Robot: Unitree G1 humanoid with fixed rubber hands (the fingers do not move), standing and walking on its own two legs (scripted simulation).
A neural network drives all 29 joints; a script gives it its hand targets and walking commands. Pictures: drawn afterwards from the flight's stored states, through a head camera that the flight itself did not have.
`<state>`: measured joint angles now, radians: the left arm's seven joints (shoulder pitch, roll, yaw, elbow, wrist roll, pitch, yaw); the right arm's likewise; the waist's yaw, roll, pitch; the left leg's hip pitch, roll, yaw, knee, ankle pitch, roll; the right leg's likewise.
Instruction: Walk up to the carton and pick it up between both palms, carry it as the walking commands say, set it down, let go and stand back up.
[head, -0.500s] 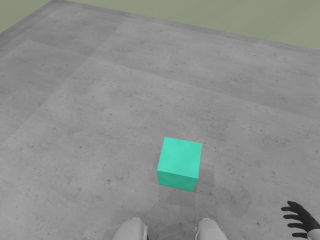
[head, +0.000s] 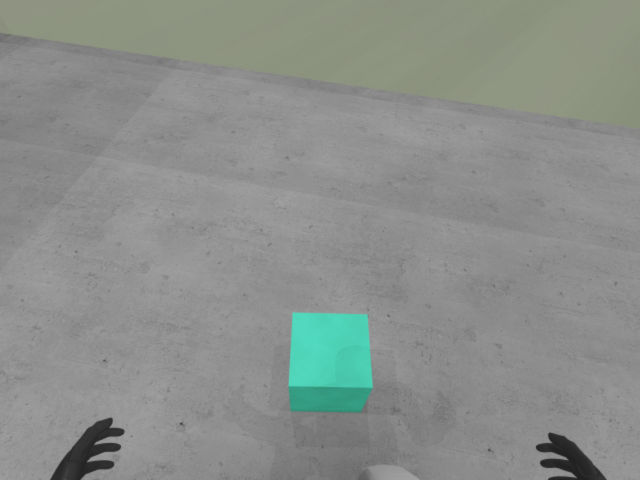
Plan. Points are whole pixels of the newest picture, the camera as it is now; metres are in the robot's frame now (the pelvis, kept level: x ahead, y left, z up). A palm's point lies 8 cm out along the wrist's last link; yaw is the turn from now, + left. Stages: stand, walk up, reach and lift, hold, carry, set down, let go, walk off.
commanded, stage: walk up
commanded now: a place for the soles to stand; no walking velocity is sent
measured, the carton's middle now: (327, 364) +0.46 -0.05 -0.64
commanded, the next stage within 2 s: none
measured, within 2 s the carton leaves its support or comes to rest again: neither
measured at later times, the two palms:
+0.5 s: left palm out of the picture +0.12 +0.29 -0.09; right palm out of the picture +0.09 -0.35 -0.08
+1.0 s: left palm (105, 452) +0.17 +0.27 -0.09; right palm out of the picture +0.07 -0.36 -0.08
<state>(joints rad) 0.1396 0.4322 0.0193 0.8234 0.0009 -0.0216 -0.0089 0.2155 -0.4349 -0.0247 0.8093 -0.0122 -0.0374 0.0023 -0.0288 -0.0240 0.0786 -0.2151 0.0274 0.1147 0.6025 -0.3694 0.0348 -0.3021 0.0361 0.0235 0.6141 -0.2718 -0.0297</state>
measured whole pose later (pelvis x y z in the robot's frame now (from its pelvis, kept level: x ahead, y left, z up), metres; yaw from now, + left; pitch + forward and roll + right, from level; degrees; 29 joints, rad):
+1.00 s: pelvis +0.01 -0.02 +0.01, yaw -6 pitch -1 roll +1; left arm 0.08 0.41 0.02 0.94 0.01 -0.01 -0.01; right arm 0.10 -0.42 -0.04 0.96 -0.02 -0.02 0.00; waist -0.02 -0.03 0.06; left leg -0.12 0.03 0.15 0.45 -0.31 0.01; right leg -0.26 0.09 0.11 0.50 -0.22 -0.04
